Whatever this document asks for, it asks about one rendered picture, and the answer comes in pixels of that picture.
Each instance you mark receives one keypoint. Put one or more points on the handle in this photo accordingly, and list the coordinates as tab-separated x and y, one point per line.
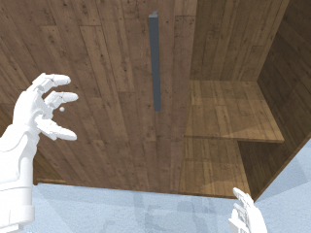
154	47

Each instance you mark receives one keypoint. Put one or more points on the wardrobe door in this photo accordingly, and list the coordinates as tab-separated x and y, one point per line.
42	169
104	47

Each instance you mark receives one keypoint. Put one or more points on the right robot hand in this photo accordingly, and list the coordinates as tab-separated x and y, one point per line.
251	218

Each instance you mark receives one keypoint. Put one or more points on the robot left forearm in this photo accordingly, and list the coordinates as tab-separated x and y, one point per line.
18	145

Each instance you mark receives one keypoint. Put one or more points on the left robot hand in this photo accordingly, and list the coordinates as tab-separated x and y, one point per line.
30	105

